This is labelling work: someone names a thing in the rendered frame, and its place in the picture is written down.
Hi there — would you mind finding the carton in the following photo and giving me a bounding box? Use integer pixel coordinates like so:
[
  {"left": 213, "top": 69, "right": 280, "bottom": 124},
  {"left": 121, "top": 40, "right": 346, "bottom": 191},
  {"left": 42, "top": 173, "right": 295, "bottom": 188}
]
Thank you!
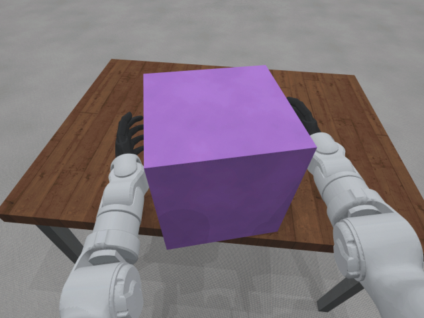
[{"left": 143, "top": 65, "right": 317, "bottom": 250}]

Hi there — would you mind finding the right robot forearm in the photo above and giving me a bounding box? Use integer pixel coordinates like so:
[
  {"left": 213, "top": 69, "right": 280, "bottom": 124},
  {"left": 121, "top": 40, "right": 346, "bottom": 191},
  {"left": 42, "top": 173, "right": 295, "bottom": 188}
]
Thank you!
[{"left": 307, "top": 132, "right": 423, "bottom": 268}]

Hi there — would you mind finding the table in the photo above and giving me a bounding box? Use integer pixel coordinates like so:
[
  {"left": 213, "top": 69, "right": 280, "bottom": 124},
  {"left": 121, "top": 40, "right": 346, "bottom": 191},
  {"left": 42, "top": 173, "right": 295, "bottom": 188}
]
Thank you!
[{"left": 0, "top": 59, "right": 424, "bottom": 312}]

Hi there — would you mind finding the right robot hand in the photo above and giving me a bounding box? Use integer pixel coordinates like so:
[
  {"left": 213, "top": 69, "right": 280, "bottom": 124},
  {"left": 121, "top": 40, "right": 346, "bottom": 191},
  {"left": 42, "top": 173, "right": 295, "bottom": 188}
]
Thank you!
[{"left": 287, "top": 97, "right": 321, "bottom": 135}]

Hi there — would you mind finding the left robot hand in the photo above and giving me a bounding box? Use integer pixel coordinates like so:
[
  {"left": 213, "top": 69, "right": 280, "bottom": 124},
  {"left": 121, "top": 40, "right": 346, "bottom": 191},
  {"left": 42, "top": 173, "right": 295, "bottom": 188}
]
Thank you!
[{"left": 115, "top": 112, "right": 144, "bottom": 158}]

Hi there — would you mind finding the robot left upper arm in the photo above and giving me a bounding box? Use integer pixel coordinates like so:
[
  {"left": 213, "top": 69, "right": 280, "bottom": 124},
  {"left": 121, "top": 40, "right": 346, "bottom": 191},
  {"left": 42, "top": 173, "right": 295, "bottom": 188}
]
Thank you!
[{"left": 60, "top": 262, "right": 144, "bottom": 318}]

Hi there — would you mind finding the left robot forearm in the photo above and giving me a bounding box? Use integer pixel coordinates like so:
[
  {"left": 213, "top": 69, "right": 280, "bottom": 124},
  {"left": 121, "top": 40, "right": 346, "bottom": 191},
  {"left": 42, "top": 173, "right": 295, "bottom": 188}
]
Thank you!
[{"left": 60, "top": 154, "right": 149, "bottom": 318}]

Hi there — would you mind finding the robot right upper arm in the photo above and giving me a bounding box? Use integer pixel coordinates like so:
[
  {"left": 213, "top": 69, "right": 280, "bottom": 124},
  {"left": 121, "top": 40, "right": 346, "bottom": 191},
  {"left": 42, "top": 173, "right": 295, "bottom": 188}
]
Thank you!
[{"left": 333, "top": 213, "right": 424, "bottom": 318}]

